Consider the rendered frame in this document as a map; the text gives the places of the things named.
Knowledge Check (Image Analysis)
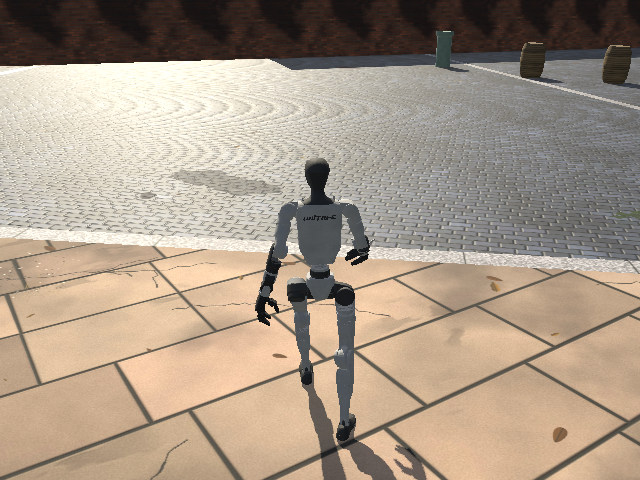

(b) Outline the left robot forearm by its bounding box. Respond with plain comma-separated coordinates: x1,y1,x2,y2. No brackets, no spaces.
258,243,282,297

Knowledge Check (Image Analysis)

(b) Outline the robot left hand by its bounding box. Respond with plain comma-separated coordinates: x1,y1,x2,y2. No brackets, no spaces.
255,294,279,326

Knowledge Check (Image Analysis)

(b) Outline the robot right hand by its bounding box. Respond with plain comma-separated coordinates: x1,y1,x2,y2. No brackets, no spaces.
345,248,369,266

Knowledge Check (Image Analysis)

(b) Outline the robot head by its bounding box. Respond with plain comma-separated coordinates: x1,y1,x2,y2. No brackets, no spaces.
301,157,335,205

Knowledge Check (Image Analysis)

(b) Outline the left robot foot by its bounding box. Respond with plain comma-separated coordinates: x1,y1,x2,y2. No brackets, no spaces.
299,360,313,385

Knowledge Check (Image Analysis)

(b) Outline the left robot upper arm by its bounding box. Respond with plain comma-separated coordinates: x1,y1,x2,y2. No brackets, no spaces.
272,201,298,259

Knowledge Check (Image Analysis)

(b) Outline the right robot upper arm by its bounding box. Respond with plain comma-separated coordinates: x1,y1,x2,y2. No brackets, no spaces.
338,199,368,250

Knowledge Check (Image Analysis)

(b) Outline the right robot forearm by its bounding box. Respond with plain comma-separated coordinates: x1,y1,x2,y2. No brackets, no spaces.
357,234,370,256

